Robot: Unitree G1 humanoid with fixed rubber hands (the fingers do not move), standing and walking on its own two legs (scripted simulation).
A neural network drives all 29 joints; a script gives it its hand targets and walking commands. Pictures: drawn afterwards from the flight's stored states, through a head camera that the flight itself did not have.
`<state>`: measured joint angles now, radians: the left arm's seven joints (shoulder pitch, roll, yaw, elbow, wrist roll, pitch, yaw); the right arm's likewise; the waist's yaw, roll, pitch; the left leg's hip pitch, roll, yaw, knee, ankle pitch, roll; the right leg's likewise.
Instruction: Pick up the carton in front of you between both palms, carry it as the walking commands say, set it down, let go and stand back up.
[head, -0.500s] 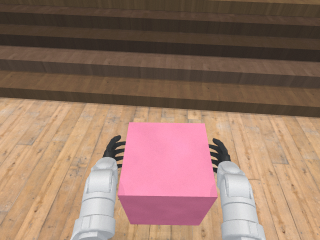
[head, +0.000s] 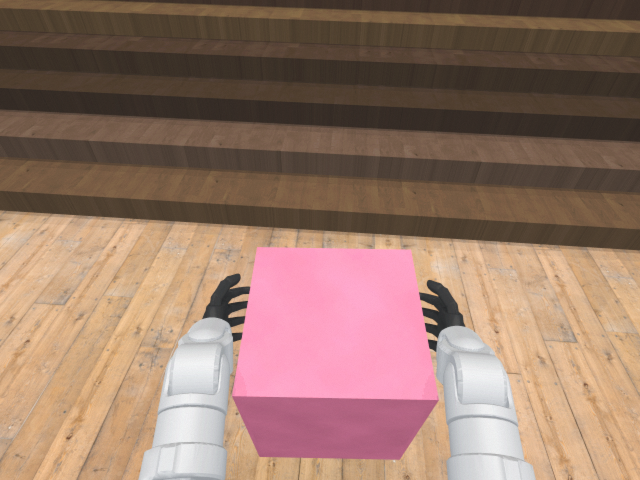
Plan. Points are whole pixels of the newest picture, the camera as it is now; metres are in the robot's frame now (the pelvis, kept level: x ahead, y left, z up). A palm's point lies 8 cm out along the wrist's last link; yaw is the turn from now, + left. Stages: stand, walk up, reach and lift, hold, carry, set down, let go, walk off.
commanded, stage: hold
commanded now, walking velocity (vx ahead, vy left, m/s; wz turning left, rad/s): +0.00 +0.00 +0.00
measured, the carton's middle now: (331, 358) +0.29 +0.00 -0.02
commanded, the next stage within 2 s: carry in 0.94 s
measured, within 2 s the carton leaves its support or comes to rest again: neither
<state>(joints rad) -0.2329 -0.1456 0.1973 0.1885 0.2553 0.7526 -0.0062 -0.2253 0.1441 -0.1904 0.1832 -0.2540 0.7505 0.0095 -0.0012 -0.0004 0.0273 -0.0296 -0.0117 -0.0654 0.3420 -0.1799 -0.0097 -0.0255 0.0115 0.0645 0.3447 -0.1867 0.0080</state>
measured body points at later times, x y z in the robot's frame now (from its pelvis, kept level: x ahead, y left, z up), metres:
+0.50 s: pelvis -0.01 +0.00 +0.00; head -0.05 +0.00 +0.45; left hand +0.29 +0.15 +0.04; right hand +0.29 -0.15 +0.04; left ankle +0.02 +0.13 -0.75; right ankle +0.01 -0.13 -0.75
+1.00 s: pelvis +0.00 +0.00 +0.00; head -0.04 +0.00 +0.44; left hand +0.30 +0.15 +0.04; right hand +0.30 -0.15 +0.04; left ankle +0.01 +0.13 -0.74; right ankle +0.01 -0.13 -0.74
